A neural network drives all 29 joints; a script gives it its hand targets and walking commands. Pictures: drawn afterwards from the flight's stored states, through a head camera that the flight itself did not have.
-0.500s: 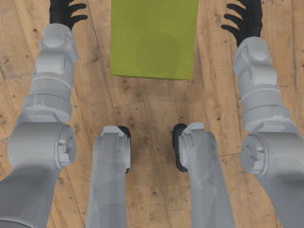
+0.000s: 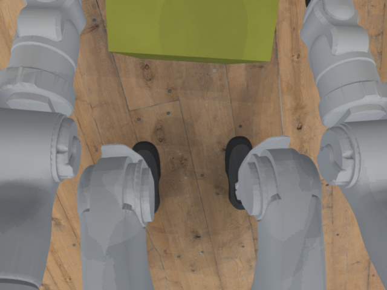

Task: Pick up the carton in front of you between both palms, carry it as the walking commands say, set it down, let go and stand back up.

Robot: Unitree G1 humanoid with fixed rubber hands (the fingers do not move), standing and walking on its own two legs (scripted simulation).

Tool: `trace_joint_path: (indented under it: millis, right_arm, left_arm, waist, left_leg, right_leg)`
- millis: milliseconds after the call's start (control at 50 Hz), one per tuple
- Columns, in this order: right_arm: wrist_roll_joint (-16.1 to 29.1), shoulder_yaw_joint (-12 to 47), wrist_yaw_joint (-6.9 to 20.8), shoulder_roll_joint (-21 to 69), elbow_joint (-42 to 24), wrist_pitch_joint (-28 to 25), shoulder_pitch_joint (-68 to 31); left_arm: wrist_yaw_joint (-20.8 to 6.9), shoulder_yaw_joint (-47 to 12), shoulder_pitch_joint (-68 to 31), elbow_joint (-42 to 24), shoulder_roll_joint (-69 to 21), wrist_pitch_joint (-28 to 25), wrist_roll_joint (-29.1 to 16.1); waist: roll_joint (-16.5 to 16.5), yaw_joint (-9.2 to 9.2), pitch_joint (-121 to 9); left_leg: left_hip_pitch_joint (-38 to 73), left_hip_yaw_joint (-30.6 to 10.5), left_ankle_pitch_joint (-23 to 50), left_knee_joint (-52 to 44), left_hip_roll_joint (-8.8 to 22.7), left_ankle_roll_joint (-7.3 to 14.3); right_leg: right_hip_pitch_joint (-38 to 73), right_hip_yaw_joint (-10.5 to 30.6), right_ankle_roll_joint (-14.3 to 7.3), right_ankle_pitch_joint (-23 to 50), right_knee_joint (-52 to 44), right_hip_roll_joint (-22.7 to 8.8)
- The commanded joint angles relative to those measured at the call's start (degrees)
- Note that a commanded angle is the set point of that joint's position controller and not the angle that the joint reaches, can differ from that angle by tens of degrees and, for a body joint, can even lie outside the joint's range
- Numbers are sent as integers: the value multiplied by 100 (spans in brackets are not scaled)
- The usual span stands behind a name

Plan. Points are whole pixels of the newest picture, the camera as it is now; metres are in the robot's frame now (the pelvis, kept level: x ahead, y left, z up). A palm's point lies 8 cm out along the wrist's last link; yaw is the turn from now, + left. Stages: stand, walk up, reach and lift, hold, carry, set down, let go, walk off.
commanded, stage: reach and lift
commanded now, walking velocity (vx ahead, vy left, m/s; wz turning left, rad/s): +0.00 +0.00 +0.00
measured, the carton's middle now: out of the picture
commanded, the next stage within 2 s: none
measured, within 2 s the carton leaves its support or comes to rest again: leaves its support in 0.70 s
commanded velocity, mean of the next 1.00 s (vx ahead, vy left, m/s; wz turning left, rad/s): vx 0.00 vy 0.00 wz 0.00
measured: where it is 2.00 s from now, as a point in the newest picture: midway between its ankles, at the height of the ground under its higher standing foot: (194, 187)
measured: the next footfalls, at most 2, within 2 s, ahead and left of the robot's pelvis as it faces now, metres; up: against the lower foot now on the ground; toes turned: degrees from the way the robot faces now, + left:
none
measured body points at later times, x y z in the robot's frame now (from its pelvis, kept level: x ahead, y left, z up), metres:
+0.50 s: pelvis -0.01 +0.00 +0.00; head +0.37 +0.01 +0.24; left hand +0.57 +0.15 -0.18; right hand +0.55 -0.15 -0.18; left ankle +0.11 +0.13 -0.34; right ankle +0.11 -0.13 -0.34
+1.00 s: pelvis +0.00 +0.00 +0.04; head +0.29 +0.02 +0.37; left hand +0.54 +0.15 -0.05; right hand +0.53 -0.15 -0.05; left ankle +0.11 +0.13 -0.34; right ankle +0.11 -0.13 -0.34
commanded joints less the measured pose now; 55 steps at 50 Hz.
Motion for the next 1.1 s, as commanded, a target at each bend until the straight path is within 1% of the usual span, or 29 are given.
trace_joint_path:
  millis: [0, 60, 120, 180, 220, 320, 380, 400, 420, 440, 460, 480, 520, 540, 580, 640, 720, 760, 800, 820, 860, 900, 940, 960, 980, 1020, 1080]
  right_arm:
    - [97, 23, -15, -773, -603, -154, -1371]
    - [149, 112, -22, -569, -537, -135, -1094]
    - [50, 49, 2, -457, -383, -127, -931]
    - [-59, -31, 4, -453, -414, -149, -998]
    - [-70, -17, -15, -451, -494, -161, -1123]
    - [72, 284, -25, -3, -603, -146, -1646]
    - [-139, 192, -30, 241, -508, -116, -1811]
    - [-215, 247, 41, 653, -545, -102, -1983]
    - [-217, 463, 183, 1494, -600, -73, -2345]
    - [-257, 586, 372, 2290, -599, -29, -2642]
    - [-333, 718, 625, 3229, -689, 46, -2998]
    - [-462, 757, 882, 3923, -804, 152, -3253]
    - [-690, 679, 1300, 4781, -1012, 369, -3382]
    - [-743, 657, 1440, 5037, -1090, 452, -3376]
    - [-719, 731, 1616, 5420, -1325, 566, -3377]
    - [-463, 1010, 1704, 5898, -1820, 666, -3311]
    - [-110, 1525, 1701, 6548, -2533, 854, -3357]
    - [-71, 1736, 1712, 6737, -2888, 1003, -3332]
    - [-104, 1937, 1638, 6977, -3233, 1127, -3257]
    - [-155, 1979, 1615, 7031, -3355, 1192, -3175]
    - [-357, 1900, 1607, 7127, -3364, 1325, -2952]
    - [-645, 1639, 1643, 7220, -2971, 1471, -2644]
    - [-1076, 1152, 1716, 7283, -2393, 1613, -2307]
    - [-1287, 908, 1748, 7280, -2149, 1674, -2194]
    - [-1458, 706, 1775, 7263, -1994, 1719, -2143]
    - [-1712, 403, 1823, 7228, -1865, 1757, -2146]
    - [-1884, 221, 1852, 7289, -1829, 1764, -2224]
  left_arm:
    - [43, -42, -1691, -667, 517, -132, -79]
    - [76, 38, -1330, -489, 442, -120, 0]
    - [62, 173, -1128, -295, 348, -126, 143]
    - [43, 255, -1201, -331, 325, -154, 218]
    - [43, 219, -1341, -416, 304, -165, 191]
    - [30, -231, -1888, -524, -273, -139, -51]
    - [20, -204, -2060, -436, -573, -119, 54]
    - [-64, -308, -2217, -457, -1064, -100, 65]
    - [-213, -506, -2521, -495, -1873, -74, 62]
    - [-392, -600, -2803, -471, -2661, -33, 124]
    - [-621, -702, -3111, -490, -3610, 31, 208]
    - [-842, -659, -3225, -523, -4385, 122, 357]
    - [-1202, -435, -3093, -675, -5336, 292, 598]
    - [-1327, -381, -2984, -759, -5601, 354, 654]
    - [-1480, -361, -2907, -1004, -6004, 448, 643]
    - [-1531, -562, -2970, -1520, -6406, 530, 479]
    - [-1402, -1086, -3161, -2590, -6949, 643, 201]
    - [-1360, -1283, -3126, -3076, -7230, 790, 189]
    - [-1258, -1437, -2972, -3463, -7545, 937, 258]
    - [-1232, -1457, -2828, -3557, -7652, 1023, 328]
    - [-1240, -1390, -2461, -3461, -7838, 1195, 500]
    - [-1319, -1101, -2102, -2988, -7977, 1353, 751]
    - [-1430, -588, -1830, -2358, -8035, 1496, 1145]
    - [-1472, -335, -1745, -2107, -8022, 1552, 1336]
    - [-1507, -111, -1700, -1939, -7997, 1591, 1488]
    - [-1558, 241, -1705, -1753, -7945, 1614, 1721]
    - [-1593, 511, -1757, -1655, -7930, 1606, 1897]
  waist:
    - [484, -170, -7755]
    - [415, -43, -7816]
    - [344, 3, -7288]
    - [317, -25, -7053]
    - [329, -54, -7091]
    - [437, -129, -7062]
    - [416, -125, -6888]
    - [439, -181, -6843]
    - [436, -150, -6851]
    - [443, -147, -6784]
    - [433, -133, -6678]
    - [431, -124, -6527]
    - [411, -123, -6283]
    - [371, -123, -6217]
    - [298, -124, -6396]
    - [266, -100, -7301]
    - [358, -5, -9277]
    - [429, 31, -10311]
    - [469, 70, -11058]
    - [484, 84, -11176]
    - [466, 47, -10826]
    - [462, -5, -9775]
    - [457, -31, -8605]
    - [457, -33, -8213]
    - [446, -39, -7971]
    - [397, -45, -7803]
    - [324, -11, -7952]
  left_leg:
    - [3917, 338, 2419, -743, 51, -52]
    - [3873, 389, 2474, -754, 16, -33]
    - [3409, 388, 2200, -827, 2, -29]
    - [3177, 369, 2024, -861, -3, -25]
    - [3188, 369, 1950, -876, -7, -20]
    - [3352, 373, 1668, -968, -61, 0]
    - [3334, 374, 1510, -1011, -108, -4]
    - [3353, 373, 1469, -1010, -142, 11]
    - [3346, 359, 1498, -1006, -190, 51]
    - [3307, 364, 1491, -985, -238, 70]
    - [3239, 376, 1471, -948, -294, 86]
    - [3152, 407, 1425, -911, -360, 93]
    - [2950, 504, 1394, -868, -466, 106]
    - [2847, 539, 1435, -855, -493, 124]
    - [2832, 575, 1676, -810, -529, 165]
    - [3191, 636, 2182, -750, -551, 190]
    - [4338, 695, 3122, -745, -588, 149]
    - [4987, 713, 3526, -816, -620, 117]
    - [5342, 761, 3718, -959, -672, 55]
    - [5339, 791, 3627, -1072, -704, 34]
    - [4970, 832, 3084, -1342, -750, 5]
    - [4310, 859, 2185, -1686, -758, 3]
    - [3641, 863, 1318, -2023, -754, 15]
    - [3432, 860, 1014, -2183, -751, 29]
    - [3310, 846, 825, -2325, -755, 47]
    - [3261, 815, 680, -2560, -771, 93]
    - [3405, 806, 648, -2862, -795, 130]
  right_leg:
    - [3470, -495, 8, 2522, -730, -20]
    - [3529, -501, 27, 2602, -718, 19]
    - [3269, -454, 47, 2374, -764, 22]
    - [3127, -422, 46, 2229, -811, 23]
    - [3131, -421, 36, 2165, -843, 23]
    - [3206, -453, -32, 1910, -940, 94]
    - [3363, -452, -27, 1777, -977, 152]
    - [3380, -456, -36, 1745, -986, 195]
    - [3346, -467, -59, 1781, -971, 240]
    - [3300, -473, -80, 1768, -940, 285]
    - [3256, -489, -92, 1719, -897, 336]
    - [3177, -520, -92, 1638, -837, 377]
    - [2961, -585, -107, 1539, -778, 448]
    - [2879, -617, -116, 1564, -767, 460]
    - [2890, -647, -136, 1825, -706, 466]
    - [3260, -678, -134, 2375, -620, 490]
    - [3910, -748, -88, 3206, -581, 567]
    - [4045, -817, -54, 3421, -666, 613]
    - [4099, -870, -2, 3415, -823, 677]
    - [4159, -879, 3, 3329, -943, 696]
    - [4092, -882, -12, 2890, -1217, 710]
    - [3707, -875, -49, 2132, -1541, 709]
    - [3295, -848, -108, 1378, -1887, 709]
    - [3172, -832, -133, 1108, -2049, 710]
    - [3131, -814, -151, 933, -2191, 708]
    - [3152, -775, -174, 784, -2433, 715]
    - [3399, -737, -181, 753, -2731, 731]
